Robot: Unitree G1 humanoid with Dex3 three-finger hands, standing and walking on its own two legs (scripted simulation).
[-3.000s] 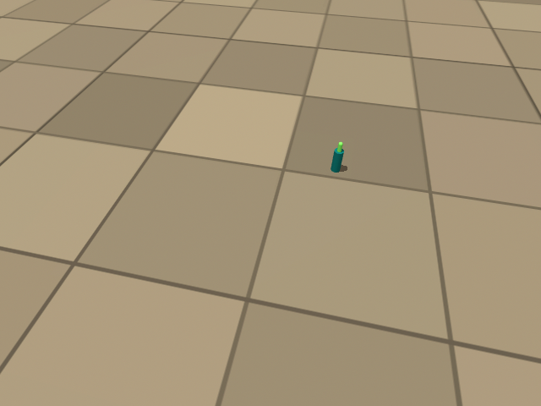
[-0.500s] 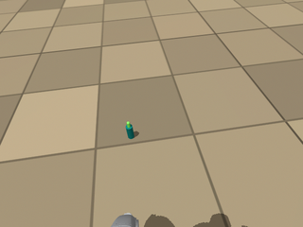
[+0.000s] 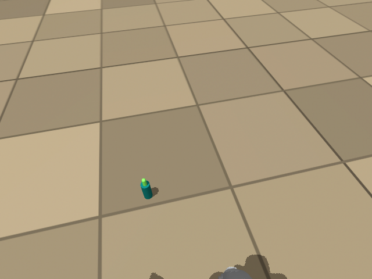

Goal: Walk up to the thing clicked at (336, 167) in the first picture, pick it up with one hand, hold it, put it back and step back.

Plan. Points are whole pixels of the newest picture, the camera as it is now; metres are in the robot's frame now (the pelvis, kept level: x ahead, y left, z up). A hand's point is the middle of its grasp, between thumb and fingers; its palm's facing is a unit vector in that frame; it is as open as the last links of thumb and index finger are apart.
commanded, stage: walk up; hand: left
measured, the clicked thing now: (146, 187) +0.69 +0.24 -0.67
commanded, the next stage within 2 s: none
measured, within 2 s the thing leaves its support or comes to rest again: neither
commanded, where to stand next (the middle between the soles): +0.34 +0.02 m, yaw +2 degrees
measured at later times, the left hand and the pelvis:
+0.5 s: hand (71, 270) +0.18 +0.30 -0.16, palm faces +0.01 -0.93 -0.36, open 7.4 cm; pelvis +0.17 +0.02 -0.02, yaw +2 degrees
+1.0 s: hand (94, 208) +0.34 +0.28 -0.15, palm faces +0.00 -0.93 -0.38, open 7.4 cm; pelvis +0.27 +0.02 -0.01, yaw +2 degrees
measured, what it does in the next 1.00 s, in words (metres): walks ahead: right foot, then left foot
